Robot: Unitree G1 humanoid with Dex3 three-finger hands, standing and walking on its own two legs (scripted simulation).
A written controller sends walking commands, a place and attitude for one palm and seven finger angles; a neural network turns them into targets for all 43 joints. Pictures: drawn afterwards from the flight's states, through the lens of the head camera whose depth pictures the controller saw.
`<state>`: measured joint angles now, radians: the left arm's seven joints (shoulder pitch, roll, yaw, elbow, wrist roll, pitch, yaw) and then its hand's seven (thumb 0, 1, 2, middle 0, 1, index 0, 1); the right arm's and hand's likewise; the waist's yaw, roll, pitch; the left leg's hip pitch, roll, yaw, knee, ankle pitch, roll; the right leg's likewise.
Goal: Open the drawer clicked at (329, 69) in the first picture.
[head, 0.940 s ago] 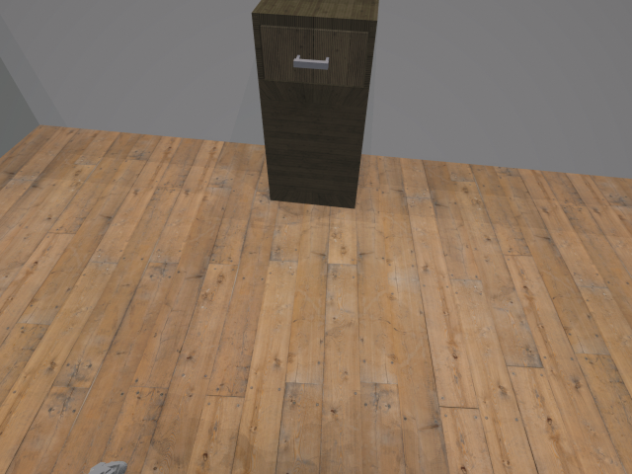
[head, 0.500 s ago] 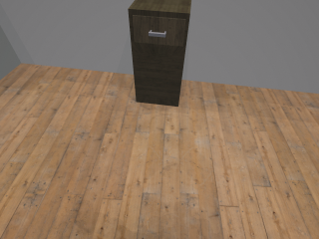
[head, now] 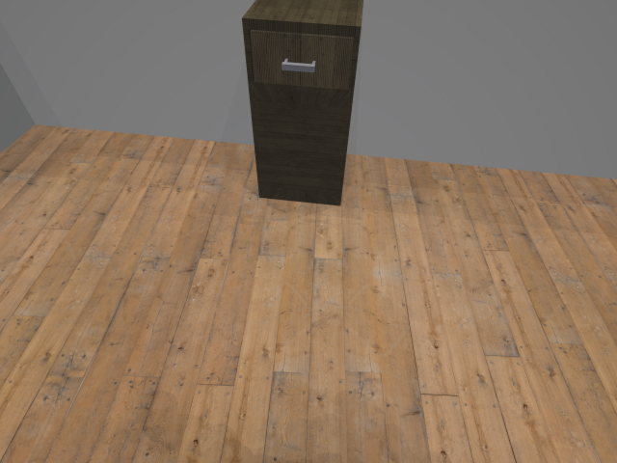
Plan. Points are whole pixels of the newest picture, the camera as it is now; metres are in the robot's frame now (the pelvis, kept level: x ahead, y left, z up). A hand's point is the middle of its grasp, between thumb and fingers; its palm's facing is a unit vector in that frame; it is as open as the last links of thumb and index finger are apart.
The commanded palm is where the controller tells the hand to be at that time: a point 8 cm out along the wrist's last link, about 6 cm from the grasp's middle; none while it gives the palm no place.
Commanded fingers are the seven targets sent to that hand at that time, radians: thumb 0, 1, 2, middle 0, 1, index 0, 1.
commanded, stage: look at it before walking up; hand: left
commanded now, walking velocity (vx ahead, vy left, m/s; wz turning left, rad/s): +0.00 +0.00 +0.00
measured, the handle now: (299, 64) +1.40 +0.11 -0.08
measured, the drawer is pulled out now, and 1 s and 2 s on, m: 0.00 0.00 0.00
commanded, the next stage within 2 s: walk to a spot facing it in 0.50 s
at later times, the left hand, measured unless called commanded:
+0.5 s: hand out of the picture +0.07 +0.25 -0.16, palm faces -0.04 -0.94 -0.33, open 7.3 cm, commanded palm none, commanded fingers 0.00 0.90 0.90 -0.20 -0.30 -0.20 -0.30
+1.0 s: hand out of the picture +0.03 +0.20 -0.20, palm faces +0.00 -0.99 -0.13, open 7.3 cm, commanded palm none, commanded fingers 0.00 0.90 0.90 -0.20 -0.30 -0.20 -0.30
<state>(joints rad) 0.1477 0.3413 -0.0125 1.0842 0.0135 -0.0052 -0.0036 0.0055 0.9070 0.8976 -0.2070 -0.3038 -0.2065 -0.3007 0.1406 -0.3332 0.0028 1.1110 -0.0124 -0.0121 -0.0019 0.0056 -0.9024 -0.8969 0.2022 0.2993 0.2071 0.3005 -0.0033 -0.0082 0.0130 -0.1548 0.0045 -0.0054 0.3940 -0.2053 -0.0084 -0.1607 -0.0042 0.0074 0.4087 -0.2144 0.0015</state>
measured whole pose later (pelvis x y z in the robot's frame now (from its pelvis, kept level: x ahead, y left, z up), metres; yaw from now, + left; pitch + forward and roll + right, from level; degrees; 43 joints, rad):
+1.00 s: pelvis +0.09 +0.03 -0.02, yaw -3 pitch +0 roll -1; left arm 0.42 0.18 0.02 1.13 0.02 -0.01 -0.01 0.00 0.91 0.90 -0.21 -0.30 -0.20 -0.30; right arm 0.34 -0.18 -0.01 1.12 -0.02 -0.05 0.00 0.01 -0.91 -0.90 0.20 0.30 0.20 0.30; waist 0.01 -0.04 -0.02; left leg -0.15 0.02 0.10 0.60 -0.45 0.03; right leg -0.22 -0.01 0.03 0.72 -0.44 -0.01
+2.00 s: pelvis +0.50 +0.03 +0.00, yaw -12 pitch -1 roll -1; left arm 0.37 0.17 0.07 1.11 0.03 0.00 -0.01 0.01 0.91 0.90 -0.20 -0.30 -0.20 -0.30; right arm 0.22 -0.14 -0.06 1.01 -0.02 -0.10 -0.04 -0.03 -0.96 -0.90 0.20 0.30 0.21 0.30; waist 0.03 -0.05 0.04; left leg -0.19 0.07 0.25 0.45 -0.24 0.04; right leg -0.50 -0.08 -0.06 1.18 -0.31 0.00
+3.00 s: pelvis +0.81 -0.03 +0.00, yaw -8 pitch -1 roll +1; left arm 0.27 0.16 0.05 1.09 0.03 0.00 0.00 0.01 0.92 0.90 -0.20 -0.30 -0.20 -0.30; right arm 0.32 -0.12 -0.03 1.10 -0.02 -0.05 -0.02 0.01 -0.93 -0.90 0.20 0.30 0.20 0.30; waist 0.00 -0.02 0.03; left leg -0.14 0.02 0.18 0.37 -0.22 0.03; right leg -0.48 -0.12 -0.09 0.88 -0.28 0.03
